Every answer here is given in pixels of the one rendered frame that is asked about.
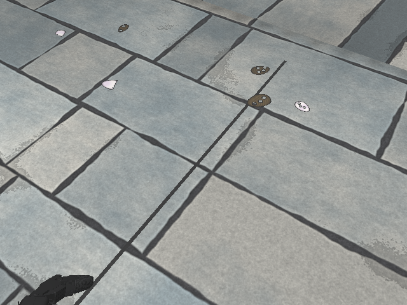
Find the left robot hand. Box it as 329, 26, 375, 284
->
18, 274, 93, 305

